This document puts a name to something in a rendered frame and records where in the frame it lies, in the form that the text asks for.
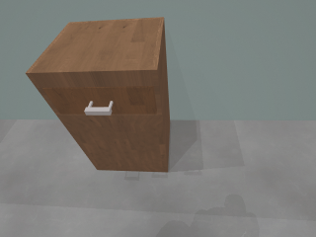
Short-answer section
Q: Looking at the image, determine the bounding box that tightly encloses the drawer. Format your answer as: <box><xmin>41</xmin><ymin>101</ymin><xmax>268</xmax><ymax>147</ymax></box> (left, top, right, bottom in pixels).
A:
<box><xmin>42</xmin><ymin>86</ymin><xmax>157</xmax><ymax>115</ymax></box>

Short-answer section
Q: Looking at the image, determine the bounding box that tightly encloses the cabinet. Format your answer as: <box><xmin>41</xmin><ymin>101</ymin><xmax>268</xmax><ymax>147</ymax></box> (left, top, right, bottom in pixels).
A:
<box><xmin>26</xmin><ymin>17</ymin><xmax>170</xmax><ymax>173</ymax></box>

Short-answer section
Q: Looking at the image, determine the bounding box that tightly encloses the handle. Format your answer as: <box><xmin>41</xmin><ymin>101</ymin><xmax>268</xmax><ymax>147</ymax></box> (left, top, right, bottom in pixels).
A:
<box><xmin>84</xmin><ymin>101</ymin><xmax>114</xmax><ymax>116</ymax></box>

